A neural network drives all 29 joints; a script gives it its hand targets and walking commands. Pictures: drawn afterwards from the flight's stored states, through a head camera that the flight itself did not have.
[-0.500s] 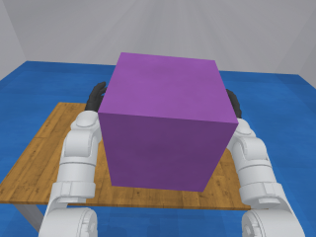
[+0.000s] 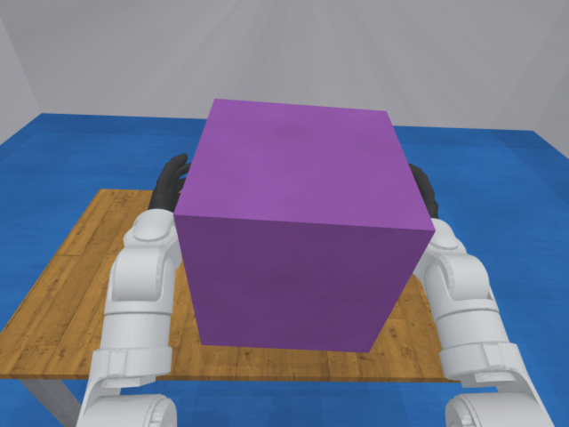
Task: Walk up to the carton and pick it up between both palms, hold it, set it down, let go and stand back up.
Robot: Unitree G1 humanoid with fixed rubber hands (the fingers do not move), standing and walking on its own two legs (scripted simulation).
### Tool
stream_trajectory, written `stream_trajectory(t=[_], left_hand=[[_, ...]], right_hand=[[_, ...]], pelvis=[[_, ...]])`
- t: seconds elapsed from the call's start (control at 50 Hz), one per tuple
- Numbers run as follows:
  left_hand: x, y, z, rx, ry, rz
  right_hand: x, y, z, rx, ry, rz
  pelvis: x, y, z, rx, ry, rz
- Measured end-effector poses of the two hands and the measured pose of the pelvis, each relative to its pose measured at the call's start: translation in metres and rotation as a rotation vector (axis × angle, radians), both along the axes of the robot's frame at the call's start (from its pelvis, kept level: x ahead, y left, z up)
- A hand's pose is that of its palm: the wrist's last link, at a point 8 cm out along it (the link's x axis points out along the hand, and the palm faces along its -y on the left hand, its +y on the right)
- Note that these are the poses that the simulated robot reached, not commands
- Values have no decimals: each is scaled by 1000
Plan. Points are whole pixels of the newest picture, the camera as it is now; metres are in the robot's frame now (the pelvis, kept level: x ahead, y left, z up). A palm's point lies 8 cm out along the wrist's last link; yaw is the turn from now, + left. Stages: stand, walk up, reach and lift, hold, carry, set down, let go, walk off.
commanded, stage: hold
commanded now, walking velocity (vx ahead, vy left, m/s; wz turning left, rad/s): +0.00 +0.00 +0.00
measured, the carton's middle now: (293, 228) +0.37 +0.00 +0.14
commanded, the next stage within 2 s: none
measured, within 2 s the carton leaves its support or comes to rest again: neither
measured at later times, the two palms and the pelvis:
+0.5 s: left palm (168, 210) +0.34 +0.17 +0.19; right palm (425, 225) +0.35 -0.17 +0.18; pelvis -0.01 +0.00 +0.00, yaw +0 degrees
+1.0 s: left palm (168, 207) +0.35 +0.17 +0.19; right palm (422, 219) +0.35 -0.17 +0.18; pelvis +0.00 +0.00 +0.00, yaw +1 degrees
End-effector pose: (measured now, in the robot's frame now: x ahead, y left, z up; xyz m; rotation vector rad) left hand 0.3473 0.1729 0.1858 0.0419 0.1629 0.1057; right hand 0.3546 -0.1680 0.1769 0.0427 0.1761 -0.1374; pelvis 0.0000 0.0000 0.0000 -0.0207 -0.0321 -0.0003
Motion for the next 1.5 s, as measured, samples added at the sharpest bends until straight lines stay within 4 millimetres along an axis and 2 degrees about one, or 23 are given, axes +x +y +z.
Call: stream_trajectory(t=[0.24,0.5,0.66,0.78,0.92,1.12,1.5], left_hand=[[-1,-1,7,6,-14,-9],[-4,-4,6,9,5,-14],[0,-2,8,-2,12,-5],[4,0,5,5,17,-1],[3,-1,8,15,-12,-5],[1,-2,0,7,12,-17],[-1,-1,6,12,0,-6]], right_hand=[[-3,-1,9,-8,-14,-6],[-9,-5,1,2,4,-15],[-4,-2,4,2,10,-11],[3,0,4,-15,14,-1],[1,-1,8,-7,-13,-7],[-4,-2,-3,-13,12,-11],[-4,-1,3,-6,-4,0]], pelvis=[[-2,1,0,0,-2,10],[-8,2,0,4,-5,-6],[-13,0,0,8,2,-4],[-11,-2,0,5,9,3],[-5,-1,0,0,4,13],[-2,1,0,1,-7,8],[-7,1,0,3,0,5]])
